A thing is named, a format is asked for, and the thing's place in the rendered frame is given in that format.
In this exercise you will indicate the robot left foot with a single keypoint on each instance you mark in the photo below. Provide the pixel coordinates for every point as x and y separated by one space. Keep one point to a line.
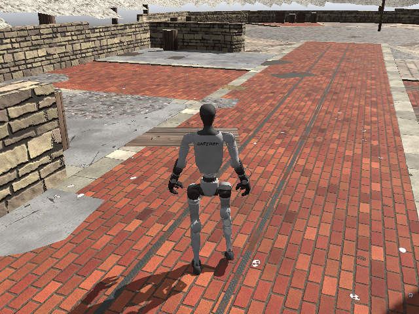
196 269

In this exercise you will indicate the right robot forearm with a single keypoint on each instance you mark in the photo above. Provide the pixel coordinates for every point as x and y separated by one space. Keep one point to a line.
241 173

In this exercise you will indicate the right robot hand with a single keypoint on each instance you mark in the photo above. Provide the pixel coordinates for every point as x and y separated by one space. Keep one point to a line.
244 186

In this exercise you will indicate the left robot forearm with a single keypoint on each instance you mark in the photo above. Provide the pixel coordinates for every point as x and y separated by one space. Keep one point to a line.
175 173

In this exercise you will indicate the left robot upper arm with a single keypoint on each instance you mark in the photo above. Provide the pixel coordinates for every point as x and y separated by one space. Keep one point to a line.
184 149

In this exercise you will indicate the robot torso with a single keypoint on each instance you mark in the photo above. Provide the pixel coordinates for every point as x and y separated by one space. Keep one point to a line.
208 151

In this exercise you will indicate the left robot hand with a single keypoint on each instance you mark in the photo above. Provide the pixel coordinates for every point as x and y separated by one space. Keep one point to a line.
176 185

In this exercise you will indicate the right robot upper arm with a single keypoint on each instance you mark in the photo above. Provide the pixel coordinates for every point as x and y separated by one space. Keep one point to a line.
232 149

